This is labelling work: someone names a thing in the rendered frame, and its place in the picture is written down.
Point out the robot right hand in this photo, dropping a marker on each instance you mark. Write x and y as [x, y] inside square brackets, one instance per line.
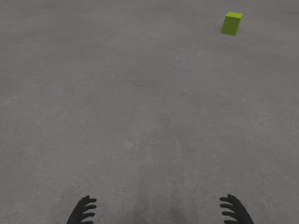
[240, 212]

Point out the carton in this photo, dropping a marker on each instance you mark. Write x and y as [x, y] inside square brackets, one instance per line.
[231, 23]

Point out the robot left hand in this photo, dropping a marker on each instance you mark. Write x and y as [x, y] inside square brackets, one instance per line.
[77, 215]

